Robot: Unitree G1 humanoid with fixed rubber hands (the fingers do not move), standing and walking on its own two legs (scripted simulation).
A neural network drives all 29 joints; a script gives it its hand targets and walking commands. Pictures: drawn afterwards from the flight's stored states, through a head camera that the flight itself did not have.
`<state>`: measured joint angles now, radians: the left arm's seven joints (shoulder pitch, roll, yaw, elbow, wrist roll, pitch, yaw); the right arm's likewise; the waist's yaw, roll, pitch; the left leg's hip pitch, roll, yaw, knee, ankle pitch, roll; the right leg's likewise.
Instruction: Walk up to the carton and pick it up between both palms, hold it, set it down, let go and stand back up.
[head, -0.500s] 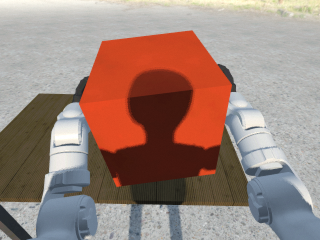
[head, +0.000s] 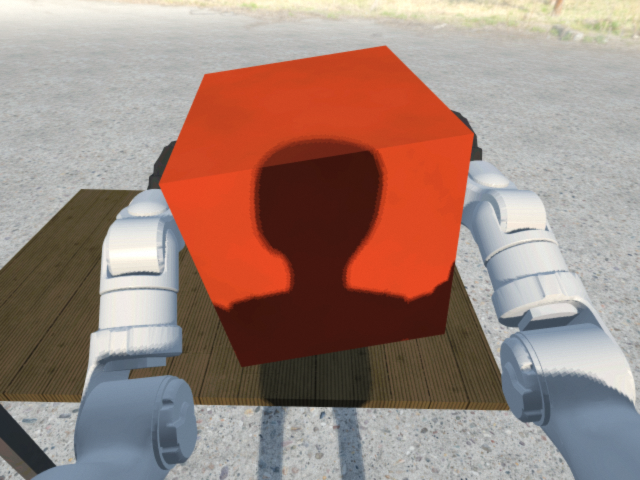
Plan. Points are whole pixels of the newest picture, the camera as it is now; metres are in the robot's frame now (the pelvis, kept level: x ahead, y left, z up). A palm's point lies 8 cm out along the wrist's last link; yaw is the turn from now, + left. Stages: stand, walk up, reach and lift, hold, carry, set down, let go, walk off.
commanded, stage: reach and lift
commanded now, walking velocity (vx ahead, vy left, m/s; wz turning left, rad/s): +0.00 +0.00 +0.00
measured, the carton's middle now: (317, 196) +0.42 -0.01 +0.21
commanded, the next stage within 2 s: hold in 0.36 s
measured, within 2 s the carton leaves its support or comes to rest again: neither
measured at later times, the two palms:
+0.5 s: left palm (161, 188) +0.37 +0.18 +0.25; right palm (463, 156) +0.38 -0.17 +0.28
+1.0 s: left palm (159, 179) +0.37 +0.17 +0.27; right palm (467, 146) +0.38 -0.18 +0.30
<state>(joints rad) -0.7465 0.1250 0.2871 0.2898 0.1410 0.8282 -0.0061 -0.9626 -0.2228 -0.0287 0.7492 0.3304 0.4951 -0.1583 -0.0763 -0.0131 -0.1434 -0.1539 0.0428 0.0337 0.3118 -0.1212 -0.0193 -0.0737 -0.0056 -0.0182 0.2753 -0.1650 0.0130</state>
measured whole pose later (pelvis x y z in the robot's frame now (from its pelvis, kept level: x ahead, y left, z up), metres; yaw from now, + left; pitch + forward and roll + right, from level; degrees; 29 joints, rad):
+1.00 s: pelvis +0.00 -0.01 +0.00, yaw +1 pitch -1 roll -1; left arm -0.85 0.17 0.29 0.39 0.09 0.91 0.01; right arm -1.10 -0.27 0.03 0.85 0.41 0.60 -0.20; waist -0.06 0.01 -0.20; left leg -0.19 0.06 0.02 0.33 -0.13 -0.03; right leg -0.10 0.01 -0.03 0.28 -0.17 0.00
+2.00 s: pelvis +0.00 -0.01 +0.00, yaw +1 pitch -1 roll -1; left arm -0.85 0.18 0.29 0.40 0.09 0.89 -0.01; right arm -1.08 -0.26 0.04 0.83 0.42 0.61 -0.21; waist -0.07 0.01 -0.20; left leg -0.18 0.05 0.01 0.34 -0.14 -0.03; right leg -0.08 0.01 -0.04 0.27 -0.17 0.00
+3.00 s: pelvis +0.00 +0.00 +0.00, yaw +1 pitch -1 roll -1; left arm -0.89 0.18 0.30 0.46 0.09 0.87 0.00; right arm -1.11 -0.28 0.05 0.88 0.42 0.62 -0.20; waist -0.06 0.01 -0.22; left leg -0.20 0.05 0.00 0.34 -0.13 -0.03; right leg -0.09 0.01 -0.04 0.26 -0.16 0.01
